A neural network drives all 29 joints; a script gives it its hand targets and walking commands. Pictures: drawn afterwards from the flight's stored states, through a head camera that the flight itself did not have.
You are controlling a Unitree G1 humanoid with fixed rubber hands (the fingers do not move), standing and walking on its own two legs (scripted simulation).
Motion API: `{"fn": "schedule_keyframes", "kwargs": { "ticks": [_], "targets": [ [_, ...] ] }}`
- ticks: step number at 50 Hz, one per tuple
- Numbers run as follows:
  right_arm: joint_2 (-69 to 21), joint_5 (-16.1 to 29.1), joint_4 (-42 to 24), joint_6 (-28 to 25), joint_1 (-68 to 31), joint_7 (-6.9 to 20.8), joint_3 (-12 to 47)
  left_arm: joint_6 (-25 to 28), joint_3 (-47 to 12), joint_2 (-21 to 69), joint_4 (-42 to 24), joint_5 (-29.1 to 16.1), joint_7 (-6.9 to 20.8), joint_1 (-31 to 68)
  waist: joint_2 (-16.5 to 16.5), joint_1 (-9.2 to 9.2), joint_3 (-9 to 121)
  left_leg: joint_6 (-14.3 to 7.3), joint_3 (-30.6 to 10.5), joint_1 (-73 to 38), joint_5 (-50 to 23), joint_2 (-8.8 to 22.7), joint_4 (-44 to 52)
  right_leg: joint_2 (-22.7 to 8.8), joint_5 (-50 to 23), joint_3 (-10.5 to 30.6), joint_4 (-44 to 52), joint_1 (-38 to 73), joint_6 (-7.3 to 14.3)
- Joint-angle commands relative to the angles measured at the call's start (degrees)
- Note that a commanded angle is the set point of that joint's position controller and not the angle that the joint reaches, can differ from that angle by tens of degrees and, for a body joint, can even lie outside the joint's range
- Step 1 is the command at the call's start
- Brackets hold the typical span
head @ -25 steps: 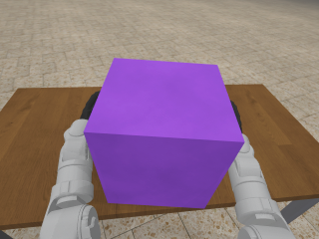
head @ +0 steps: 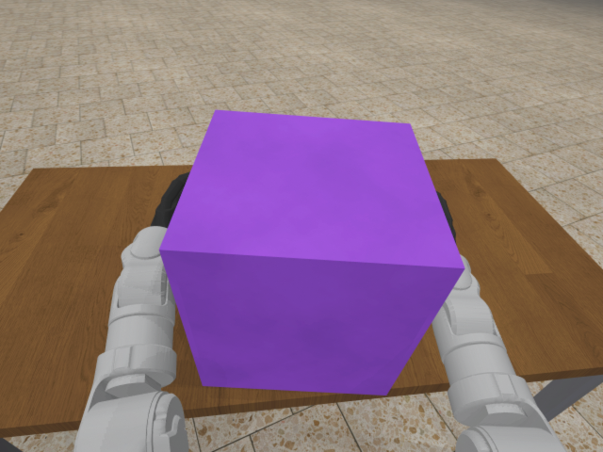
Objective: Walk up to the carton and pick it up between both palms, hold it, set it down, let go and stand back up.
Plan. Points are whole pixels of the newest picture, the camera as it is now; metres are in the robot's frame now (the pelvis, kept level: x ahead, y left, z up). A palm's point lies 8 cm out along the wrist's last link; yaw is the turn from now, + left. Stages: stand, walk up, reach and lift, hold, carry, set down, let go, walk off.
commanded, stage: reach and lift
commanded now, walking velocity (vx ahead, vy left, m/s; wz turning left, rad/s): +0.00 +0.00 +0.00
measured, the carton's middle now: (304, 257) +0.36 +0.02 +0.10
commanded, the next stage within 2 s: none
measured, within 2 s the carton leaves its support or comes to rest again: neither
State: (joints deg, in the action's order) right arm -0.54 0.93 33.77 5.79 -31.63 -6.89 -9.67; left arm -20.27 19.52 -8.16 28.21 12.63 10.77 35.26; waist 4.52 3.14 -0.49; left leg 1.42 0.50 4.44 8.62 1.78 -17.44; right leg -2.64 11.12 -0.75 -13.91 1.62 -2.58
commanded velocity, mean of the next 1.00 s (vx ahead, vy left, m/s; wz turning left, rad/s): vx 0.00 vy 0.00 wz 0.00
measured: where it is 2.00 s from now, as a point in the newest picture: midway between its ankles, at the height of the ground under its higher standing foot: outside the picture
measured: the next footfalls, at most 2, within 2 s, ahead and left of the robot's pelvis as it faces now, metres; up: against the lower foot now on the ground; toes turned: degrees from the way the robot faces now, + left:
none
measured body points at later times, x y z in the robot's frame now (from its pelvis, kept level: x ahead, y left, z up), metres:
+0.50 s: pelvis -0.02 +0.00 +0.00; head -0.04 +0.03 +0.45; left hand +0.40 +0.19 +0.16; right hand +0.37 -0.17 +0.16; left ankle +0.01 +0.13 -0.75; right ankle -0.03 -0.15 -0.75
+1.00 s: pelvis -0.01 +0.00 +0.00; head -0.05 +0.02 +0.45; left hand +0.37 +0.18 +0.19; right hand +0.37 -0.18 +0.20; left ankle +0.01 +0.13 -0.75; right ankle -0.03 -0.15 -0.75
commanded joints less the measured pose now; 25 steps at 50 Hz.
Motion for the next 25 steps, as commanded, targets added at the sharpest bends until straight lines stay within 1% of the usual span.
{"fn": "schedule_keyframes", "kwargs": {
  "ticks": [1,2,3,4,5,6,7,8,9,10,11,12,13,14,15,16,17,18,19,20,21,22,23,24,25],
  "targets": [
    [-28.02,-0.46,-11.11,-7.87,-38.73,4.50,20.35,5.36,-21.57,33.95,-8.10,-2.41,4.76,37.19,-7.20,0.09,20.87,1.98,4.34,-13.16,-23.70,-3.76,-1.72,5.15,-17.72,-4.32,-0.43,0.91,0.37],
    [-27.91,-0.74,-11.57,-8.53,-38.66,4.45,19.85,5.46,-22.16,34.91,-8.18,-2.13,4.74,37.42,-7.76,0.56,21.45,2.21,4.47,-12.67,-23.12,-3.90,-1.50,4.89,-17.98,-4.47,-0.58,1.78,0.38],
    [-28.17,-0.98,-11.63,-8.94,-39.17,4.67,20.60,5.66,-21.25,33.98,-8.66,-1.79,4.75,37.91,-7.29,-0.72,22.21,1.74,4.84,-12.40,-21.83,-3.99,-0.91,4.62,-17.55,-4.40,-0.68,2.42,-0.04],
    [-27.97,-0.44,-12.67,-10.09,-41.95,4.82,20.80,6.11,-21.93,35.18,-8.33,-2.19,4.24,38.58,-7.79,-0.24,23.28,2.18,4.64,-12.12,-22.28,-4.07,-1.11,4.84,-18.38,-4.49,-1.06,2.02,0.07],
    [-27.78,-0.44,-11.70,-9.84,-41.98,4.78,20.67,5.81,-20.62,33.69,-4.88,-1.17,4.11,37.12,-6.69,-0.84,21.22,1.63,5.18,-11.16,-19.77,-4.32,-0.57,4.62,-16.80,-4.02,-0.62,1.93,0.11],
    [-28.08,-0.54,-10.92,-10.33,-42.44,4.88,20.53,6.56,-20.93,34.14,-6.73,-1.83,3.93,39.69,-6.31,-0.68,22.29,1.55,5.19,-11.26,-19.84,-4.20,-0.37,4.51,-17.29,-4.15,-0.89,1.78,-0.07],
    [-27.60,-0.61,-11.30,-10.94,-43.13,4.82,20.92,6.86,-20.26,33.78,-7.63,-1.17,3.83,39.92,-6.95,-1.24,22.89,1.52,5.39,-11.62,-20.42,-4.33,-0.16,4.50,-17.09,-4.54,-0.91,2.36,-0.40],
    [-27.41,-0.15,-11.47,-11.22,-44.43,4.76,20.98,6.48,-21.36,34.89,-6.33,-1.44,3.59,39.04,-6.89,-0.69,22.61,1.86,5.38,-11.64,-20.72,-4.12,-0.39,4.68,-16.97,-4.36,-0.76,1.79,-0.37],
    [-27.11,-0.39,-9.84,-11.05,-44.42,4.82,19.83,6.41,-20.35,34.33,-4.82,-1.24,3.55,39.99,-6.79,-0.63,21.41,1.64,5.48,-11.68,-18.91,-4.07,0.04,4.65,-14.54,-4.55,-0.21,1.45,-0.14],
    [-27.44,-0.67,-9.12,-11.06,-43.33,4.66,19.62,6.06,-19.49,33.41,-5.07,-0.68,3.56,39.20,-5.40,-1.25,21.09,1.11,5.94,-10.85,-17.44,-4.16,0.15,4.26,-15.08,-4.17,-0.47,2.09,-0.47],
    [-27.23,-0.27,-9.50,-11.58,-44.47,4.76,19.09,6.19,-20.75,34.61,-6.92,-1.56,3.46,41.16,-6.79,-0.42,22.39,1.56,5.64,-11.47,-18.28,-3.89,0.47,4.38,-15.41,-4.72,-0.45,2.14,-0.15],
    [-26.79,-0.66,-7.94,-10.95,-43.51,4.56,18.83,5.80,-19.15,33.14,-4.33,-0.34,3.54,40.27,-5.86,-0.95,20.07,0.96,5.96,-11.11,-16.23,-3.85,0.90,4.28,-13.29,-4.30,-0.01,1.14,-0.24],
    [-27.90,0.12,-9.64,-11.83,-44.91,4.67,19.46,6.39,-21.56,35.10,-9.78,-2.26,3.10,43.46,-6.45,-0.37,24.63,1.45,5.81,-12.66,-18.12,-3.88,0.66,4.58,-14.88,-4.83,-0.43,1.87,-0.51],
    [-25.94,0.60,-9.12,-11.15,-46.73,4.75,19.60,5.31,-19.85,34.20,-4.86,-1.36,2.75,42.19,-5.40,-0.66,21.78,1.00,5.80,-10.76,-15.31,-3.98,1.24,4.55,-11.79,-4.66,0.11,0.77,-0.14],
    [-27.34,1.50,-10.93,-11.09,-49.36,4.71,20.86,5.21,-20.99,34.68,-6.49,-1.96,2.39,43.56,-5.14,-1.28,24.26,0.69,6.16,-11.17,-14.70,-4.19,1.28,4.48,-11.09,-4.56,0.06,1.65,-0.21],
    [-26.26,1.47,-9.65,-10.61,-48.21,4.76,20.63,4.44,-20.26,34.11,-4.44,-1.44,2.34,43.18,-5.21,-1.08,23.05,0.51,5.94,-10.47,-13.51,-4.23,1.23,4.42,-11.01,-4.56,0.15,1.19,-0.41],
    [-27.17,2.31,-11.94,-10.53,-50.09,4.59,21.07,4.16,-21.82,35.14,-6.39,-2.29,2.11,43.83,-5.67,-1.13,25.63,0.68,6.07,-11.37,-13.89,-4.22,1.15,4.54,-10.10,-4.43,0.08,1.40,-0.18],
    [-26.33,2.47,-11.22,-9.92,-49.71,4.55,21.14,3.66,-21.08,34.26,-4.38,-2.29,2.05,43.75,-4.75,-1.03,24.43,0.29,5.58,-11.08,-13.31,-4.15,1.29,4.58,-9.57,-4.59,0.41,0.78,-0.09],
    [-28.05,3.37,-12.53,-10.15,-51.54,4.65,21.77,4.42,-23.34,35.33,-8.68,-4.32,1.76,47.35,-5.17,-0.61,28.16,0.37,5.29,-12.74,-15.04,-4.18,0.49,4.75,-11.43,-4.61,-0.17,0.54,-0.26],
    [-27.60,3.51,-13.35,-9.69,-53.88,4.54,21.51,3.83,-23.85,35.90,-7.42,-4.39,1.40,46.84,-5.99,-0.17,28.35,0.74,5.05,-12.22,-14.25,-4.26,0.11,4.80,-10.81,-4.62,-0.29,-0.28,-0.30],
    [-27.46,4.28,-13.78,-8.81,-54.26,4.41,22.48,3.24,-24.30,36.09,-6.82,-5.07,1.18,47.19,-5.27,0.04,27.10,0.44,5.04,-12.19,-14.19,-4.22,0.17,4.95,-9.91,-4.50,0.10,-0.84,-0.36],
    [-27.46,4.24,-13.46,-8.22,-53.06,4.29,22.14,2.91,-25.83,36.65,-8.49,-5.74,1.02,47.13,-5.98,0.90,27.89,0.74,4.72,-13.48,-14.92,-4.01,0.11,4.97,-10.51,-4.66,0.07,-1.08,-0.17],
    [-27.98,5.17,-15.10,-8.25,-54.92,4.02,22.55,3.29,-27.02,36.99,-9.62,-7.18,0.90,49.04,-5.50,1.31,31.20,0.79,4.29,-14.58,-16.22,-4.07,-1.03,5.04,-11.83,-4.63,-0.33,-0.87,-0.08],
    [-27.62,5.56,-11.64,-6.94,-53.19,4.02,22.56,2.24,-25.36,35.96,-7.31,-5.94,0.85,47.33,-6.88,0.95,26.45,0.89,4.44,-13.47,-14.50,-4.21,-0.64,4.83,-10.00,-4.35,0.12,-2.63,-0.14],
    [-26.86,5.57,-12.29,-6.16,-53.39,3.90,22.22,1.35,-24.44,35.94,-6.36,-5.53,1.06,46.93,-6.04,0.78,26.49,0.55,4.52,-12.70,-14.20,-4.40,-0.28,4.95,-9.89,-4.39,0.08,-1.34,-0.13]
  ]
}}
